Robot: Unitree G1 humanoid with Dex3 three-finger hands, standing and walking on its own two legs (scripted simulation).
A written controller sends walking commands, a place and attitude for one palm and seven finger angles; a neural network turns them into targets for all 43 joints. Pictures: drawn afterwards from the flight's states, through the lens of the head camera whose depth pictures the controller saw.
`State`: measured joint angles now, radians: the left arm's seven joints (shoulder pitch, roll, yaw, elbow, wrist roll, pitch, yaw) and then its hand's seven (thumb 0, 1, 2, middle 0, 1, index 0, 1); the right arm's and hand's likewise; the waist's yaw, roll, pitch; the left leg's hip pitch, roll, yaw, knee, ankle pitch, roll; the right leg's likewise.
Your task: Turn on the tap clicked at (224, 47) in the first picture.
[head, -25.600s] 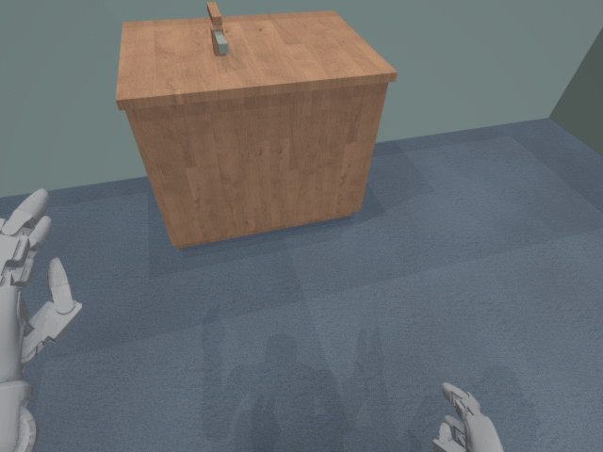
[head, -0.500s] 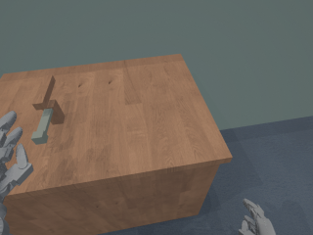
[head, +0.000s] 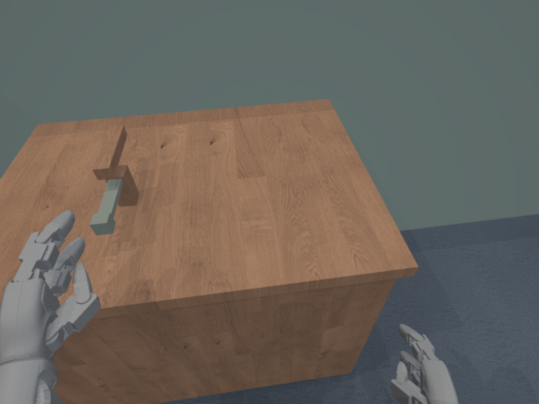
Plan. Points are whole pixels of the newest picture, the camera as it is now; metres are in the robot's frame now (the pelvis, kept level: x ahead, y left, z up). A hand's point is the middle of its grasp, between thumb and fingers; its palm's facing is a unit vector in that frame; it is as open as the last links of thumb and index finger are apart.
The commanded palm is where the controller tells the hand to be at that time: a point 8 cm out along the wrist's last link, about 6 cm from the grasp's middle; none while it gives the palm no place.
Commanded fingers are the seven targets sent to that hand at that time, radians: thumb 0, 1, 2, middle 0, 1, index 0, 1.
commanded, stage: turn the palm inward beside the body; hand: left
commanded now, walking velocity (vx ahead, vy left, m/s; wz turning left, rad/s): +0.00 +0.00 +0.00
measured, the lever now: (103, 223) +0.35 +0.34 +0.06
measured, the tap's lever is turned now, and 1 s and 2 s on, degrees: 0 0 0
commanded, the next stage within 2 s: reach beside the lever's end, fingers flat in 0.80 s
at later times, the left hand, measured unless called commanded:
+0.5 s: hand (100, 308) +0.18 +0.22 +0.14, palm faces +0.45 -0.88 -0.14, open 7.4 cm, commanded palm +0.12 +0.26 +0.15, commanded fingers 0.00 0.90 0.90 -0.20 -0.30 -0.20 -0.30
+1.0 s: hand (114, 294) +0.20 +0.21 +0.14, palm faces +0.43 -0.89 -0.15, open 7.4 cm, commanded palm +0.15 +0.26 +0.14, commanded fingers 0.00 0.90 0.90 -0.20 -0.30 -0.20 -0.30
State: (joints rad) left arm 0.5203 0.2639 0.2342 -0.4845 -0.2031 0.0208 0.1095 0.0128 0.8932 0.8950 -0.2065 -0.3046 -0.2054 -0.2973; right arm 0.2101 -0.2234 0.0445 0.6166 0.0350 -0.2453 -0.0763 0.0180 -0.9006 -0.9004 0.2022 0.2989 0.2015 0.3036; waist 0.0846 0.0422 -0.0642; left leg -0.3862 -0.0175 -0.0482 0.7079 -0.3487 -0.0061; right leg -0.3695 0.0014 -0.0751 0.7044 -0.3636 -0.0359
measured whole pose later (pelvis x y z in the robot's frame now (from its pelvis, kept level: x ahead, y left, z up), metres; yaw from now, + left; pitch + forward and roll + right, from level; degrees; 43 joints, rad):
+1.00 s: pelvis +0.01 -0.01 +0.00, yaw +0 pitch +2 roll +0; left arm 0.54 0.23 0.22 -0.50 -0.24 0.05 0.14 0.01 0.89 0.90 -0.21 -0.30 -0.21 -0.30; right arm 0.22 -0.25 0.03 0.63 0.03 -0.25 -0.08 0.02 -0.90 -0.90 0.20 0.30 0.20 0.30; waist 0.08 0.05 -0.07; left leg -0.38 0.00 -0.07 0.70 -0.37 -0.02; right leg -0.36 0.02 -0.09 0.70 -0.39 -0.06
